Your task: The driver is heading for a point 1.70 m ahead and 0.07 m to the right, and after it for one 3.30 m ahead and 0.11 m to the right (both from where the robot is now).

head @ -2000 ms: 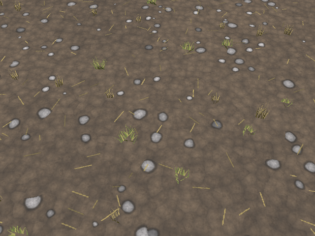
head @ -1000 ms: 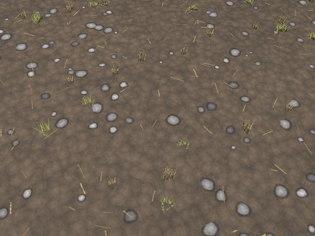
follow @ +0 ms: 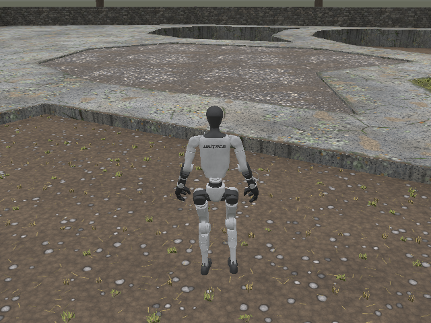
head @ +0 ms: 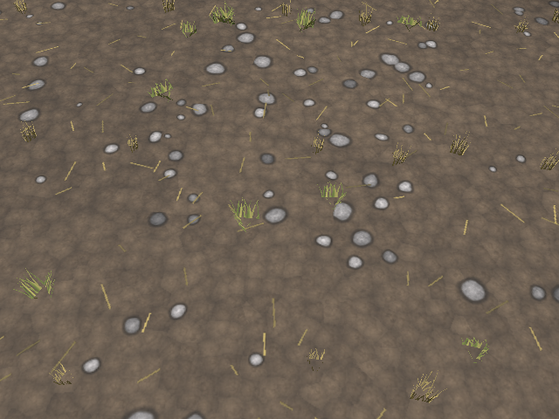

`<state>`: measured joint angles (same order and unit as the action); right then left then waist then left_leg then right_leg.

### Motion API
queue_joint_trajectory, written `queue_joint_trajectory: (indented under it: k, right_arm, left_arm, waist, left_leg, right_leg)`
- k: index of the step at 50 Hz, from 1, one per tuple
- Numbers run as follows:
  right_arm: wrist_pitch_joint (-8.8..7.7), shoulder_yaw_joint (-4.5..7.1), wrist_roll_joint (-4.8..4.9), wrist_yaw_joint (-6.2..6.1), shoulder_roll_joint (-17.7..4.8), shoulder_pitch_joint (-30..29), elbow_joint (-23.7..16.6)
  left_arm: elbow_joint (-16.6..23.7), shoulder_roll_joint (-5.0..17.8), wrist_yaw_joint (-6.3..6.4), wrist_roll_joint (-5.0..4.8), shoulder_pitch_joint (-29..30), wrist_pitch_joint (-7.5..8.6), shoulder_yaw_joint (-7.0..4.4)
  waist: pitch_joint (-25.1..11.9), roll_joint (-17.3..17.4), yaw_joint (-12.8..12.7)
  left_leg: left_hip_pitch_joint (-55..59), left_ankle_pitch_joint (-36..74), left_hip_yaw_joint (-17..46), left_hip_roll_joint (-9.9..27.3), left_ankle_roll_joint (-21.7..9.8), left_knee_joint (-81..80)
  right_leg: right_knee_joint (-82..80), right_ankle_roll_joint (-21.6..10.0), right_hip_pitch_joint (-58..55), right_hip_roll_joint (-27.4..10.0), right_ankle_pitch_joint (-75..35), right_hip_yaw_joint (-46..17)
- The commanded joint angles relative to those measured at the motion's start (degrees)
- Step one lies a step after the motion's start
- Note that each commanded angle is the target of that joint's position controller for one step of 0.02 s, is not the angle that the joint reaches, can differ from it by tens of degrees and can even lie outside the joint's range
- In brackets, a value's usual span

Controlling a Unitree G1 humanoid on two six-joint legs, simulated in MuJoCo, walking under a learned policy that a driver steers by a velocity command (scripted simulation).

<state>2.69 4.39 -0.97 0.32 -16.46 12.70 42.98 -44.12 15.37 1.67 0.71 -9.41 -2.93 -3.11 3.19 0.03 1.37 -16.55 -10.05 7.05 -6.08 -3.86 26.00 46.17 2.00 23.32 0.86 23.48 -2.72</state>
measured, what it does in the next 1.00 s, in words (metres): steps on the spot: right foot, then left foot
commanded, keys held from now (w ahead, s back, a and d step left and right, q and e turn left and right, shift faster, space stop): q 0.22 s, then no key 0.78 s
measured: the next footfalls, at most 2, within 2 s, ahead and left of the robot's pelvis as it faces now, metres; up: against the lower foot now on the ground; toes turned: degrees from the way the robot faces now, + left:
right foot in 0.10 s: +0.05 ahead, -0.12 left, +0.00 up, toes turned +8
left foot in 0.52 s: -0.03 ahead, +0.09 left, +0.00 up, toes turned +11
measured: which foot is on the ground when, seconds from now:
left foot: down 0.00-0.10, up 0.12-0.50, down 0.52-1.00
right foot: up 0.00-0.08, down 0.10-0.52, up 0.54-0.76, down 0.78-1.00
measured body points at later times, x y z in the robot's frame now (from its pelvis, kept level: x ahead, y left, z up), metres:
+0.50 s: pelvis -0.02 -0.02 +0.00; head +0.00 -0.01 +0.45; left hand +0.01 +0.27 -0.12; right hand +0.16 -0.25 -0.12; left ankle -0.07 +0.08 -0.74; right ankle +0.01 -0.12 -0.74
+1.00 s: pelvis -0.04 -0.02 +0.00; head -0.04 -0.02 +0.45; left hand -0.06 +0.24 -0.14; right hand +0.09 -0.25 -0.14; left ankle -0.07 +0.08 -0.74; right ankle -0.02 -0.14 -0.74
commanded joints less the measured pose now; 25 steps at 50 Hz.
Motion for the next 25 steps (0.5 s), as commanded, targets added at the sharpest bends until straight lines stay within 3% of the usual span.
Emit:
queue_joint_trajectory:
  k: [1, 4, 5, 6, 7, 8, 9, 10, 12, 15, 17, 22, 24, 25]
  right_arm:
    - [-0.20, 2.70, -0.23, 0.25, -9.9, 0.2, -3.1]
    - [0.12, 2.68, 0.53, 0.47, -9.5, -3.6, -3.6]
    - [0.01, 2.24, 1.03, 0.25, -7.9, -4.1, -4.1]
    - [-0.23, 1.17, 1.01, 0.08, -3.1, -0.4, -4.3]
    - [-0.07, 1.96, 0.12, -0.44, -6.0, -0.9, -4.6]
    - [0.08, 2.82, -1.08, -0.41, -9.2, -0.7, -3.6]
    - [0.33, 3.08, -0.88, 0.09, -8.8, 0.5, -2.3]
    - [0.72, 3.02, -0.50, 0.61, -8.3, 2.1, -1.4]
    - [1.17, 2.56, -0.16, 1.68, -7.2, 2.7, -0.9]
    - [1.43, 1.73, 0.21, 1.72, -5.7, -1.0, -2.0]
    - [1.62, 1.10, 0.26, 1.47, -4.7, -2.0, -2.1]
    - [1.43, -0.37, 0.99, 0.65, -3.6, -2.4, -1.8]
    - [0.67, -0.91, 0.78, 0.26, -2.8, 0.8, -0.2]
    - [-0.04, -1.07, 0.03, -0.07, -3.7, 1.0, 0.1]
  left_arm:
    - [4.5, 4.7, 0.41, -0.50, -0.4, 1.29, -0.80]
    - [3.7, 4.3, 0.95, -0.70, -5.7, 2.23, -0.60]
    - [3.5, 6.3, 1.44, -0.14, -7.4, 2.71, -1.07]
    - [4.4, 11.2, 1.90, 0.83, -6.7, 2.79, -1.81]
    - [5.6, 14.6, 1.37, 1.18, -2.3, 2.29, -2.67]
    - [6.5, 10.6, 0.95, 1.06, -1.5, 2.29, -1.76]
    - [6.9, 7.5, 0.71, 0.50, 1.2, 2.39, -0.84]
    - [7.6, 6.4, 0.59, 0.61, 3.3, 2.33, -0.47]
    - [7.6, 6.3, 0.87, 0.63, 2.5, 2.57, -0.45]
    - [5.6, 7.0, 0.76, 0.50, -2.9, 2.93, -0.88]
    - [4.7, 7.6, 0.54, 0.48, -4.3, 3.07, -1.14]
    - [3.0, 9.3, -0.94, 0.84, -3.6, 2.58, -1.52]
    - [2.2, 9.4, -1.21, 0.18, -2.6, 1.99, -1.48]
    - [1.6, 8.7, -1.26, 0.06, -3.7, 1.96, -1.29]
  waist:
    - [-6.3, 7.4, 0.2]
    - [-6.5, 6.9, -3.3]
    - [-6.4, 3.9, -3.9]
    - [-7.0, -8.5, -1.4]
    - [-3.7, -15.4, -1.4]
    - [-2.8, -7.6, -0.6]
    - [-2.2, -5.2, 1.0]
    - [-2.1, -5.2, 2.0]
    - [-2.9, -7.8, 1.0]
    - [-3.8, -7.7, -2.2]
    - [-4.4, -8.4, -2.9]
    - [-5.3, -11.5, -3.3]
    - [-5.3, -9.8, -0.7]
    - [-5.4, -7.2, -0.3]
  left_leg:
    - [6.7, 15.1, 19.0, 15.1, -9.3, -5.1]
    - [2.1, 12.4, 20.3, 11.9, -5.1, -2.6]
    - [-2.6, 4.6, 18.3, 8.7, -1.8, 0.5]
    - [-9.3, -12.8, 8.8, 1.7, 1.7, 12.3]
    - [-15.2, -23.3, -1.2, -4.0, 3.1, 22.9]
    - [-13.2, -21.6, 0.7, 0.0, 3.5, 31.9]
    - [-12.1, -18.5, 0.4, 0.3, 3.7, 35.9]
    - [-11.8, -15.8, -0.5, 0.7, 4.4, 39.0]
    - [-13.3, -13.6, -2.2, 1.2, 5.9, 40.6]
    - [-14.6, -14.4, -2.3, 1.1, 7.3, 35.2]
    - [-12.8, -15.8, -2.5, 1.5, 7.2, 29.4]
    - [-0.5, -17.1, -7.7, 2.3, 5.1, 12.0]
    - [6.9, -6.0, -9.2, 2.4, 3.6, -3.0]
    - [12.6, 2.1, -6.0, 4.4, 2.8, -10.7]
  right_leg:
    - [-4.9, -0.9, -1.0, 1.7, 1.0, 0.3]
    - [-20.6, -2.4, -11.9, 2.8, -5.6, 0.7]
    - [-28.5, -3.5, -17.5, -1.6, -7.7, -3.1]
    - [-34.2, -6.8, -22.3, -16.6, -4.9, -17.0]
    - [-35.1, -13.9, -15.0, -24.0, -13.3, -25.6]
    - [-33.4, -15.4, -12.4, -22.8, -19.0, -21.7]
    - [-32.0, -14.3, -10.9, -19.2, -22.2, -15.6]
    - [-31.1, -12.8, -11.3, -15.8, -24.7, -10.1]
    - [-29.5, -12.4, -14.8, -12.9, -29.5, -5.1]
    - [-27.7, -14.0, -20.8, -14.1, -34.6, -4.6]
    - [-26.7, -14.5, -22.6, -14.9, -35.9, -4.5]
    - [-23.9, -14.4, -18.5, -14.7, -38.7, -3.3]
    - [-20.7, -12.1, -15.6, -13.5, -38.5, -2.1]
    - [-19.3, -9.0, -11.7, -12.7, -33.6, -1.5]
